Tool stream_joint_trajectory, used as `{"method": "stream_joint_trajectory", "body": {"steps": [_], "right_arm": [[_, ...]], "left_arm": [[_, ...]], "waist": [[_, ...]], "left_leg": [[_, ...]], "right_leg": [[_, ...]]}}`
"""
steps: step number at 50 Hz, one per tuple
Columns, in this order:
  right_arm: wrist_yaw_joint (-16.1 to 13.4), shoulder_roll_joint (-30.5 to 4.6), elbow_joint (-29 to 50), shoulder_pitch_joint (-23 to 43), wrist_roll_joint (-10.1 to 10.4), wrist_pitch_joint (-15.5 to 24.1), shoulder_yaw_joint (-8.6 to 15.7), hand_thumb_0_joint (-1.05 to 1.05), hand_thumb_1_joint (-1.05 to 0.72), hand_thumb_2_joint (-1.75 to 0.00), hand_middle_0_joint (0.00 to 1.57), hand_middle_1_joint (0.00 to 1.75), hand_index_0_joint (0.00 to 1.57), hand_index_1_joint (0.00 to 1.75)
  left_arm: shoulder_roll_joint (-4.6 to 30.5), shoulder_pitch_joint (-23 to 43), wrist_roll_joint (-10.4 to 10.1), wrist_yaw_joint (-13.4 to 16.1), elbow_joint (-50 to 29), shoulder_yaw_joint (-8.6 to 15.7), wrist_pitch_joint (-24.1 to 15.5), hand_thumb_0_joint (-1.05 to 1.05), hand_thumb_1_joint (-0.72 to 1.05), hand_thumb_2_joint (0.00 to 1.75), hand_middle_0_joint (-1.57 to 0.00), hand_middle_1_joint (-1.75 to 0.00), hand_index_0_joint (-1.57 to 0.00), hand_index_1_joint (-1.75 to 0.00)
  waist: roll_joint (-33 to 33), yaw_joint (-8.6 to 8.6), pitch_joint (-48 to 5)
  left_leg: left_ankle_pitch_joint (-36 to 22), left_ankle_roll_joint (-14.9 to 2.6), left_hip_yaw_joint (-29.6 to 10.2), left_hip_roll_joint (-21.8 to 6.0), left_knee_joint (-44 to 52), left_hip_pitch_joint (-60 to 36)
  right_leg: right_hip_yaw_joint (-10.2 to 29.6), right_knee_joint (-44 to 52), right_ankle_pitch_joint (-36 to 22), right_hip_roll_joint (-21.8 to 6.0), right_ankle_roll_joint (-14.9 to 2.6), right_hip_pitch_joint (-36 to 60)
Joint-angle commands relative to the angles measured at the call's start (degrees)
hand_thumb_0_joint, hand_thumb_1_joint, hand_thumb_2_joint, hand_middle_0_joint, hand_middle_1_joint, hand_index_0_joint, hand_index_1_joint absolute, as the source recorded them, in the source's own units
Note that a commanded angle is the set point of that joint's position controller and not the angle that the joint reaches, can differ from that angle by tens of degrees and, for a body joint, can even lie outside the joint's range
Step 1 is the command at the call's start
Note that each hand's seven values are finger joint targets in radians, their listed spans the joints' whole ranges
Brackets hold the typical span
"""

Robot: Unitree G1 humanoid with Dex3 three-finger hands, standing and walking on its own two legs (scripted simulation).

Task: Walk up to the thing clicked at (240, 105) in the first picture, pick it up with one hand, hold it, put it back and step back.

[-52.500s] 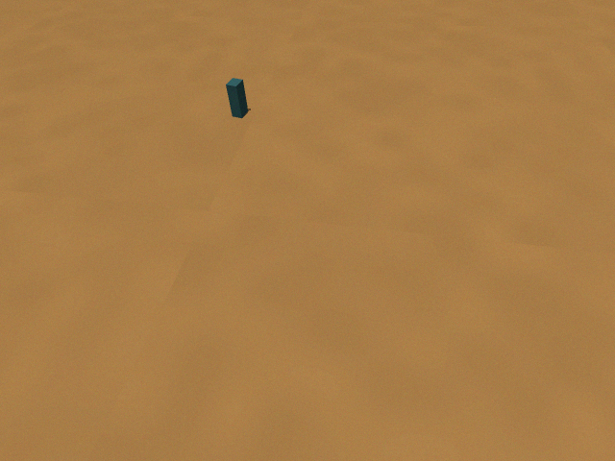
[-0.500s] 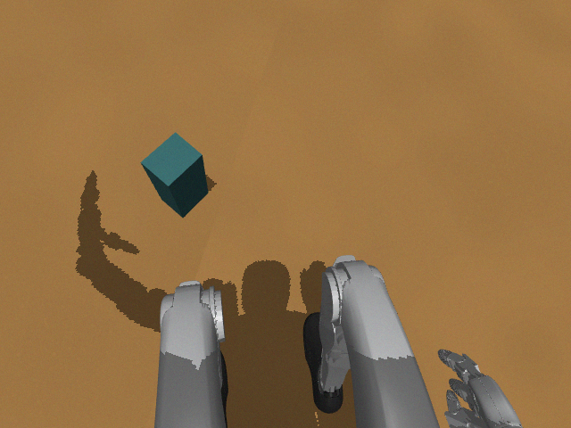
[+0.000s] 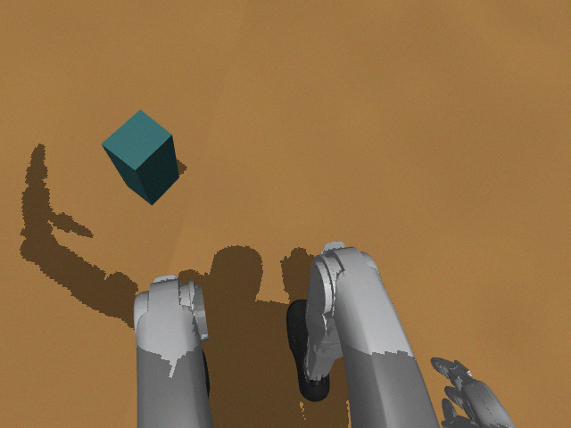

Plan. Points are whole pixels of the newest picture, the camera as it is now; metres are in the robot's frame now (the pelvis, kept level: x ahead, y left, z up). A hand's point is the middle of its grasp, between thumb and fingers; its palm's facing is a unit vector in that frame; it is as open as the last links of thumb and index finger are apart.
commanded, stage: approach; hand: left
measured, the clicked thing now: (146, 163) +0.56 +0.17 -0.29
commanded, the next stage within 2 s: close in in 0.54 s
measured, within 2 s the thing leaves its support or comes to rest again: neither
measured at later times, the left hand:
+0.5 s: hand (29, 157) +0.51 +0.31 -0.15, palm faces -0.04 -1.00 +0.02, open 17.2 cm
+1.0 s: hand (107, 177) +0.51 +0.23 -0.24, palm faces -0.01 -1.00 +0.03, open 17.6 cm
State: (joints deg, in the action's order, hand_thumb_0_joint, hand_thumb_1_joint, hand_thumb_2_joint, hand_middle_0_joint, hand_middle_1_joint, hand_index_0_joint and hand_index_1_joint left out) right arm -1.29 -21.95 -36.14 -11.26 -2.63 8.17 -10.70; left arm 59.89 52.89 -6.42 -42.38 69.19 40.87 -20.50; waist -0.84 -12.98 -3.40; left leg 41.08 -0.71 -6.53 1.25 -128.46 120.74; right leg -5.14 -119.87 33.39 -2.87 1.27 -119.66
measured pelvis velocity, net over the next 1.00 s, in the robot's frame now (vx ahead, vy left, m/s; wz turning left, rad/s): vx -0.02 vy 0.02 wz -0.16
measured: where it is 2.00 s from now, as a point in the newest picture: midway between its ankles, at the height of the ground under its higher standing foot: (254, 390)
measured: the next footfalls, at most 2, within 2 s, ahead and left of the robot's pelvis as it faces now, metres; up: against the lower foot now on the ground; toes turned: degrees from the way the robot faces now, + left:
none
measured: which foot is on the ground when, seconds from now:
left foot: down 0.00-1.00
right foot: down 0.00-1.00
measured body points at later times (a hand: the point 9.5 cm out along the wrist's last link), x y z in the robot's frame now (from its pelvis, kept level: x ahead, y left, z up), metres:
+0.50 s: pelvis -0.01 +0.01 -0.05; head +0.27 +0.12 +0.28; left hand +0.51 +0.36 -0.15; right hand +0.07 -0.27 -0.10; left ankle +0.07 +0.11 -0.36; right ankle +0.13 -0.13 -0.36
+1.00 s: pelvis -0.02 +0.02 -0.08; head +0.27 +0.15 +0.23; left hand +0.51 +0.28 -0.24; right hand +0.06 -0.25 -0.11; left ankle +0.07 +0.11 -0.36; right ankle +0.13 -0.13 -0.36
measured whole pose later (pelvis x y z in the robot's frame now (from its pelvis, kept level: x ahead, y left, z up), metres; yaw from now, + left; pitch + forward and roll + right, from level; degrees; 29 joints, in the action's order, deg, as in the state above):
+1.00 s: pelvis -0.02 +0.02 -0.08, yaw -9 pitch +18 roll -19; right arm 2.2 -24.4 -28.3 5.4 -16.8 0.4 -33.3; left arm 62.0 52.2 -6.4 -22.0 90.6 30.3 -53.8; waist -14.1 -22.0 17.9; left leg 42.9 -2.2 -17.4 0.2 -148.7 125.6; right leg -13.8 -129.7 29.8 0.8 4.1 -119.7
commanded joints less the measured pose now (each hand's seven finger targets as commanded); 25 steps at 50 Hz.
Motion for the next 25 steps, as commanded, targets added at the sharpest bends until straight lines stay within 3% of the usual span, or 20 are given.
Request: {"method": "stream_joint_trajectory", "body": {"steps": [1,4,6,9,11,14,17,18,19,21,23,24,25], "right_arm": [[-0.73,-15.05,1.10,-9.63,0.32,0.46,4.76,0.00,-0.87,-0.89,0.20,0.30,0.20,0.30],[-0.39,-14.99,1.69,-8.83,-0.16,0.66,3.72,0.00,-0.87,-0.89,0.20,0.30,0.20,0.30],[-0.14,-15.54,2.19,-8.33,-0.50,0.68,3.06,0.00,-0.87,-0.89,0.20,0.30,0.20,0.30],[0.43,-16.03,3.11,-7.85,-1.09,0.46,1.96,0.00,-0.86,-0.89,0.20,0.30,0.20,0.30],[0.73,-16.53,3.22,-7.68,-1.60,0.10,1.26,0.00,-0.86,-0.88,0.20,0.30,0.20,0.30],[1.29,-17.09,3.58,-6.73,-2.65,-0.50,0.09,0.00,-0.86,-0.88,0.20,0.30,0.20,0.30],[1.66,-17.59,3.56,-5.86,-3.80,-1.29,-1.52,0.00,-0.87,-0.89,0.20,0.30,0.20,0.30],[1.74,-17.91,3.38,-5.54,-4.32,-1.73,-2.16,0.00,-0.87,-0.89,0.20,0.30,0.20,0.30],[1.87,-17.92,4.09,-4.40,-4.74,-1.93,-2.94,0.00,-0.88,-0.89,0.20,0.30,0.20,0.30],[1.82,-19.02,3.43,-3.00,-5.64,-2.72,-4.22,0.00,-0.88,-0.89,0.20,0.30,0.20,0.30],[1.88,-19.19,4.24,-1.24,-6.52,-3.37,-5.81,0.00,-0.88,-0.89,0.20,0.30,0.20,0.30],[1.73,-20.01,3.91,-1.00,-6.95,-3.81,-6.13,0.00,-0.88,-0.89,0.20,0.30,0.20,0.30],[1.72,-20.44,4.28,-0.05,-7.44,-4.17,-7.03,0.00,-0.88,-0.89,0.20,0.30,0.20,0.30]], "left_arm": [[23.35,13.53,-1.21,-0.38,-8.34,2.63,-3.12,0.00,-0.49,0.02,-0.08,-0.05,-0.07,-0.05],[18.85,14.64,-1.53,-0.58,-5.20,-0.39,-4.85,0.00,-0.46,0.04,-0.07,-0.05,-0.06,-0.06],[18.91,14.07,-1.86,-0.09,-2.57,-0.41,-5.95,0.00,-0.43,0.04,-0.06,-0.05,-0.05,-0.05],[16.46,15.19,-2.04,0.68,-0.24,-3.20,-7.45,0.00,-0.38,0.04,-0.06,-0.05,-0.06,-0.05],[16.25,14.75,-1.77,1.85,1.39,-3.45,-8.50,0.00,-0.41,0.04,-0.06,-0.05,-0.06,-0.04],[17.36,16.28,-1.20,3.50,0.41,-3.79,-11.32,0.00,-0.42,0.03,-0.06,-0.04,-0.06,-0.04],[21.91,19.04,-1.27,4.80,-4.72,-1.52,-15.49,0.00,-0.46,0.01,-0.07,-0.04,-0.07,-0.03],[22.18,17.19,-1.24,5.00,-2.29,-1.19,-16.21,0.00,-0.48,0.00,-0.07,-0.03,-0.07,-0.03],[22.67,18.97,-1.62,5.17,-5.73,-1.11,-17.65,0.00,-0.49,0.00,-0.08,-0.04,-0.07,-0.04],[25.88,17.24,-0.94,5.60,-2.59,0.18,-19.45,0.00,-0.48,0.00,-0.08,-0.03,-0.07,-0.03],[25.00,17.54,-0.83,5.70,-1.79,-1.39,-21.18,0.00,-0.51,0.01,-0.08,-0.04,-0.07,-0.04],[27.22,15.71,-0.61,6.13,0.63,0.53,-21.68,0.00,-0.51,0.00,-0.09,-0.04,-0.08,-0.04],[27.25,15.17,-0.57,6.32,1.77,0.09,-22.20,0.00,-0.53,0.01,-0.09,-0.04,-0.08,-0.04]], "waist": [[21.02,1.15,-34.90],[17.42,-2.22,-29.26],[15.66,-2.64,-27.46],[16.04,-4.29,-27.37],[15.86,-4.49,-27.11],[17.96,-4.83,-27.81],[21.17,-4.56,-31.30],[22.61,-5.12,-30.83],[24.14,-5.07,-32.03],[26.65,-5.54,-30.42],[27.26,-6.78,-29.29],[27.68,-7.03,-28.55],[28.57,-7.78,-26.88]], "left_leg": [[-11.88,-0.16,0.02,-1.15,18.92,-27.45],[-9.81,-0.55,-0.72,-1.27,16.99,-22.63],[-8.37,-0.91,-0.56,-1.31,15.37,-20.36],[-7.19,-0.73,-1.28,-1.61,14.16,-20.35],[-7.85,-0.54,-1.83,-1.77,13.36,-20.27],[-8.64,-0.09,-2.71,-2.16,12.22,-21.43],[-12.76,0.35,-2.44,-2.45,10.12,-23.77],[-13.82,0.57,-2.48,-2.60,9.65,-24.23],[-15.41,0.76,-2.49,-2.72,8.90,-25.45],[-16.47,1.30,-3.34,-3.07,8.51,-26.68],[-17.11,1.44,-3.78,-3.36,7.67,-26.74],[-17.32,1.60,-4.03,-3.53,7.38,-27.10],[-17.52,1.82,-4.42,-3.68,7.26,-27.05]], "right_leg": [[-1.94,8.54,-5.30,1.74,-4.01,17.29],[-2.68,8.47,-4.46,2.07,-3.63,16.15],[-2.80,8.35,-3.78,2.32,-3.33,16.14],[-3.53,7.33,-3.22,2.58,-3.21,15.79],[-4.03,6.33,-3.88,2.65,-3.06,15.79],[-4.72,4.52,-4.33,2.81,-2.96,15.65],[-5.04,3.00,-7.22,3.13,-2.93,17.58],[-5.17,2.39,-7.72,3.23,-2.97,18.13],[-5.36,1.87,-8.94,3.32,-3.01,18.60],[-6.00,0.40,-9.13,3.34,-3.08,17.54],[-6.64,-0.19,-9.53,3.58,-3.08,17.86],[-7.05,-0.18,-9.56,3.72,-3.02,18.01],[-7.61,-0.64,-9.83,3.77,-3.06,17.92]]}}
